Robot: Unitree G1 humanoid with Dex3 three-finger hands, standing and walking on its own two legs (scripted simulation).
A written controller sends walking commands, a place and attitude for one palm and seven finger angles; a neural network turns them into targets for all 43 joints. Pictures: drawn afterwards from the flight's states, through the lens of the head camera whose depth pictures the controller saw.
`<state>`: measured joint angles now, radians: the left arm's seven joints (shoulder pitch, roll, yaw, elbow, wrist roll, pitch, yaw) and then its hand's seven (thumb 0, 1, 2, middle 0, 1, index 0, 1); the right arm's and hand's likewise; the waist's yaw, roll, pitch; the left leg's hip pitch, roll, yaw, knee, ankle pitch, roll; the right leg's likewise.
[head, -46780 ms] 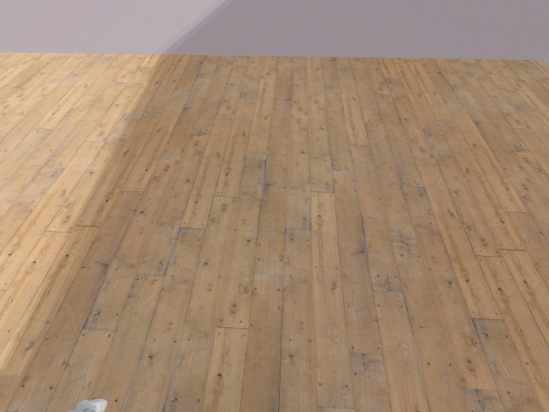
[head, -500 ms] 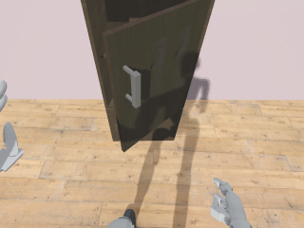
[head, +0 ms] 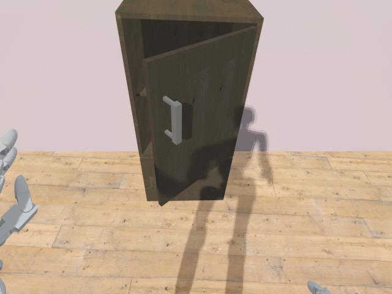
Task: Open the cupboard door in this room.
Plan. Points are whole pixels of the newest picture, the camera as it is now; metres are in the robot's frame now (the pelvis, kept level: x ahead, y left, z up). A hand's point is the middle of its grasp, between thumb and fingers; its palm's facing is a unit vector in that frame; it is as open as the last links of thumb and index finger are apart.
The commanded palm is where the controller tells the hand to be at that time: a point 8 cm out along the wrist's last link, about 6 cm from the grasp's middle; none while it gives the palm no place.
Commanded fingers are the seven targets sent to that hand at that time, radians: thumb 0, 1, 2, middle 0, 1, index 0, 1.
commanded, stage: stop stepping back and stand still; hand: left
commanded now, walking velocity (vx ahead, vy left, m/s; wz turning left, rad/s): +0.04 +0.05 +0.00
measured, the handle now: (171, 120) +0.54 +0.10 +0.07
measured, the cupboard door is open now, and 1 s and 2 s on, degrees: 41 41 41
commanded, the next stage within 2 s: let the arm hang, fingers relaxed in 0.48 s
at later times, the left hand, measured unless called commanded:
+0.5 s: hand (19, 221) +0.18 +0.27 +0.16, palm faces +0.41 -0.80 -0.44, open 7.4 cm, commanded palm +0.12 +0.31 +0.18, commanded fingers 0.00 0.90 0.90 -0.20 -0.30 -0.20 -0.30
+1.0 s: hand out of the picture -0.07 +0.16 -0.17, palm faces +0.03 -0.99 -0.14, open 7.3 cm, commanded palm none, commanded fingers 0.00 0.90 0.90 -0.20 -0.30 -0.20 -0.30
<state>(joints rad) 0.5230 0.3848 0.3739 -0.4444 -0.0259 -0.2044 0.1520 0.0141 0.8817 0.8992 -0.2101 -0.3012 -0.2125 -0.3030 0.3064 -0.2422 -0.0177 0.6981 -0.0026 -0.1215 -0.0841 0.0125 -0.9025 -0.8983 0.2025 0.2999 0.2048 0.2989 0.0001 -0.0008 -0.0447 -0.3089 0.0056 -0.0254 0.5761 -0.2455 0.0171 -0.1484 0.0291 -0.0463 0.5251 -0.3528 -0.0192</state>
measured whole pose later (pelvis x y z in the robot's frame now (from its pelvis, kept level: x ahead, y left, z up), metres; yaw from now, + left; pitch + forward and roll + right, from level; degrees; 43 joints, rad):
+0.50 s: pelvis -0.02 +0.01 +0.01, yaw -1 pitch -1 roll -2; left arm 0.53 0.38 0.38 -0.43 -0.03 -0.18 0.14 0.02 0.89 0.90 -0.21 -0.30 -0.21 -0.30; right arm 0.21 -0.20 0.02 0.63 -0.01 -0.14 -0.07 0.01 -0.90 -0.90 0.20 0.30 0.21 0.30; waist 0.02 0.01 0.02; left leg -0.29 0.00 -0.01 0.44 -0.13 0.02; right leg -0.13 0.02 -0.03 0.39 -0.23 0.00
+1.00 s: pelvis -0.03 +0.00 +0.01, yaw +2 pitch -1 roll -1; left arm 0.33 0.17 -0.01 1.11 0.01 0.04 0.00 0.02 0.94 0.90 -0.20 -0.30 -0.20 -0.30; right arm 0.27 -0.22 0.00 1.08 -0.02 0.04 -0.02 0.01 -0.91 -0.90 0.20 0.30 0.20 0.30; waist -0.01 -0.02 0.07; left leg -0.32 -0.01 -0.05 0.47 -0.12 0.01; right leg -0.17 0.01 -0.07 0.46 -0.27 -0.02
